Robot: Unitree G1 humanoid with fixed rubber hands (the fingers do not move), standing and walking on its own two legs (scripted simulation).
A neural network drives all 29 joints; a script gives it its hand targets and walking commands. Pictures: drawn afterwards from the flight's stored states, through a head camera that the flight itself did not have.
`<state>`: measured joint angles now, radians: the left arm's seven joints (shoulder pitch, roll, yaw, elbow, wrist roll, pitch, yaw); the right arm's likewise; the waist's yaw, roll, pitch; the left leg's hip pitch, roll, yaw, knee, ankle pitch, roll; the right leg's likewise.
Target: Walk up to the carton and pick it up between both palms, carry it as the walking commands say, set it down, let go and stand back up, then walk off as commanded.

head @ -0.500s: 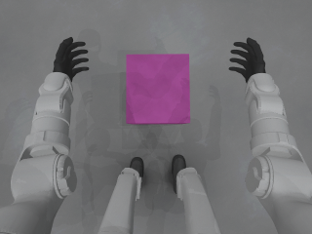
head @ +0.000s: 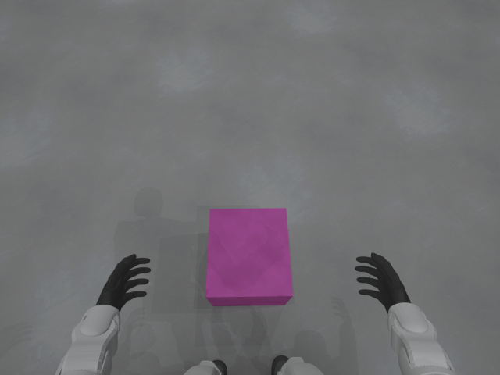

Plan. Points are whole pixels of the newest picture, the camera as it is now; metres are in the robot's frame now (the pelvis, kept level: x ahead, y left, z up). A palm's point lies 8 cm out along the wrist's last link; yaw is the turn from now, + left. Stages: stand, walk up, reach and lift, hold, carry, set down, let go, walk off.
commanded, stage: let go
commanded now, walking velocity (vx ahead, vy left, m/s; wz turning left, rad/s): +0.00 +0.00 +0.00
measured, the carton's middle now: (248, 258) +0.45 +0.01 -0.64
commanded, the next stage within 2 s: stand in 0.58 s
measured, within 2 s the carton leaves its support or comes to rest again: neither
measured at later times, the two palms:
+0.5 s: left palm (100, 340) +0.17 +0.23 -0.05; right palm (414, 349) +0.17 -0.23 -0.05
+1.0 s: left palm (74, 370) +0.13 +0.28 -0.09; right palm (429, 372) +0.13 -0.27 -0.09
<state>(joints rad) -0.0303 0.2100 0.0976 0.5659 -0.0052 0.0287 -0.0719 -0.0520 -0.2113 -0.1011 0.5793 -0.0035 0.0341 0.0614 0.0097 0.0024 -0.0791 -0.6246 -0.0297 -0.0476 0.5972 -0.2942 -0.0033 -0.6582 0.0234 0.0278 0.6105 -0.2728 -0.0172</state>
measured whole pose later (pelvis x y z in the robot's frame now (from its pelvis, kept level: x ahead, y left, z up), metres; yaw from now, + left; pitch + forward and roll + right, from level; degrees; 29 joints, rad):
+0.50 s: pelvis +0.01 +0.00 +0.02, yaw +0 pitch -5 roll +0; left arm 0.21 0.20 0.04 0.42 0.03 0.15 -0.08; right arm 0.21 -0.20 -0.05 0.42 -0.02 0.15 0.09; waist -0.01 0.00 0.11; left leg -0.06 -0.02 -0.05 0.42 -0.28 0.00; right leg -0.08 0.03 0.03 0.43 -0.26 -0.01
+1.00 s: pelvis +0.06 +0.01 +0.01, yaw +0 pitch +3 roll +0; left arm 0.33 0.28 0.01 0.79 0.02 -0.04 0.03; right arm 0.33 -0.29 -0.04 0.79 -0.03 -0.04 -0.02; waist 0.01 0.01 -0.09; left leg -0.15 -0.02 -0.03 0.48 -0.37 0.01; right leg -0.19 0.02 0.02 0.49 -0.35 0.00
